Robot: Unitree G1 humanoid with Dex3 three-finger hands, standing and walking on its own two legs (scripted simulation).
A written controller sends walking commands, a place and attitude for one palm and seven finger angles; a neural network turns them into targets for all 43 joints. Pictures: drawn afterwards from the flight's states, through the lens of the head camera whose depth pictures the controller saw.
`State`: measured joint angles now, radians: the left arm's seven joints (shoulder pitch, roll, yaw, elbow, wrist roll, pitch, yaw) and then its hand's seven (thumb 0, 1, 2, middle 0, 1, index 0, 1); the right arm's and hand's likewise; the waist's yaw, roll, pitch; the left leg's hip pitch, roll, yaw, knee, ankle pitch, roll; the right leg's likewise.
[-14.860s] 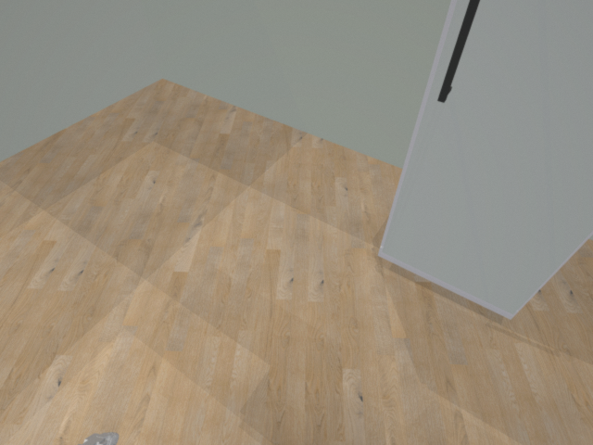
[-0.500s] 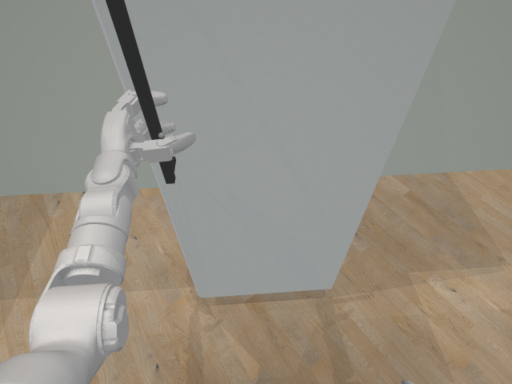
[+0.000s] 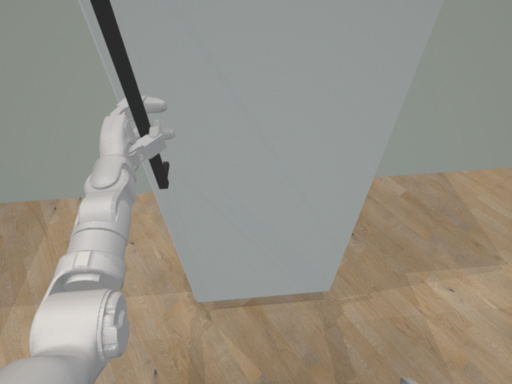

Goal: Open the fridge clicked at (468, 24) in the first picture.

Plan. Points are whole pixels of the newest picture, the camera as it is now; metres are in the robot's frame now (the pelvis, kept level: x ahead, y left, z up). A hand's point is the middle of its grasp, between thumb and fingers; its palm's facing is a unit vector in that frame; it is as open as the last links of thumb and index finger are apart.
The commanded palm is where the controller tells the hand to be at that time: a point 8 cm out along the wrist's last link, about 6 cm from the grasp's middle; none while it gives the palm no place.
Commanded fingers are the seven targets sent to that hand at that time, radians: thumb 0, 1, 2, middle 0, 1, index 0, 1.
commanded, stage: grip the handle and tug to test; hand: left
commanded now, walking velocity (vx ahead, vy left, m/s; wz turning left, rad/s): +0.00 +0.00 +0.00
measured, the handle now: (129, 70) +0.49 +0.19 +0.26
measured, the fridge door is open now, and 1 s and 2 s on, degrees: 0 3 42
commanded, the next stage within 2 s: pull the door a little, standing still in 0.52 s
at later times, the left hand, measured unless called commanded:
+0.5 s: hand (156, 144) +0.43 +0.16 +0.17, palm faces +0.08 -1.00 +0.03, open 5.3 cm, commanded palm +0.38 +0.21 +0.17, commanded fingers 0.00 0.90 0.90 -0.45 -1.40 -0.45 -1.40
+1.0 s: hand (157, 157) +0.40 +0.15 +0.17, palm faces +0.09 -1.00 +0.02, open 5.7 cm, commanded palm +0.33 +0.20 +0.17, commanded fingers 0.00 0.90 0.90 -0.45 -1.40 -0.45 -1.40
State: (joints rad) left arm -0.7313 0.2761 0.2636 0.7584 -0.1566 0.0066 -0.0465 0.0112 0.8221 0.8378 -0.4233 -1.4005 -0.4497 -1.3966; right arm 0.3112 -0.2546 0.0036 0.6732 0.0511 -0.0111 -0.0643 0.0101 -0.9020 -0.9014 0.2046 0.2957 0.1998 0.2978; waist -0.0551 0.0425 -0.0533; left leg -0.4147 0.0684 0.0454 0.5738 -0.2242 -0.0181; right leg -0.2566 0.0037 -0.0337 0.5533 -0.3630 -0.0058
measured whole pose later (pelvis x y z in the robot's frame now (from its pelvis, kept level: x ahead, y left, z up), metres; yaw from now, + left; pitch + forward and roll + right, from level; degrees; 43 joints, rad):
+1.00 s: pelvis +0.05 +0.00 +0.01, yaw -1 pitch +2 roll +1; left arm -0.26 0.19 0.22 0.09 -0.21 0.23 -0.02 0.02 0.80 0.81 -0.28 -1.36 -0.30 -1.31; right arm 0.23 -0.24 0.01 0.59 0.04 0.03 -0.05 0.01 -0.90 -0.90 0.20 0.30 0.20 0.30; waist -0.02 0.05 -0.08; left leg -0.25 0.06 0.07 0.47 -0.25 -0.02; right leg -0.11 -0.01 -0.02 0.47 -0.35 -0.01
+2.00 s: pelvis -0.10 -0.11 -0.01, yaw +18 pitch +0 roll +1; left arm 0.02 0.13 -0.24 -0.40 0.02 -0.06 0.02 -0.01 0.69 0.77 -0.45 -1.41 -0.28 -1.35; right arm 0.19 -0.17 -0.02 0.61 -0.04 -0.12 -0.09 0.01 -0.90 -0.90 0.20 0.30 0.20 0.30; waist -0.07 0.04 0.13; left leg -0.25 0.05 0.11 0.54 -0.26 0.02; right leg -0.41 0.00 -0.23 0.75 -0.31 -0.04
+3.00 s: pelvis +0.05 -0.50 +0.01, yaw +67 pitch -1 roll -2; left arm -0.10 0.20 -0.11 -0.41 0.00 -0.07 0.02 -0.01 0.69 0.82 -0.47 -1.41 -0.31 -1.39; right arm 0.05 -0.16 -0.01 0.60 -0.02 -0.09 -0.03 0.01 -0.90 -0.90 0.20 0.30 0.20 0.30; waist -0.03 0.00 0.27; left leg -0.31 0.09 0.05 0.54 -0.20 -0.01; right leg -0.53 0.00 -0.03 1.08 -0.33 0.03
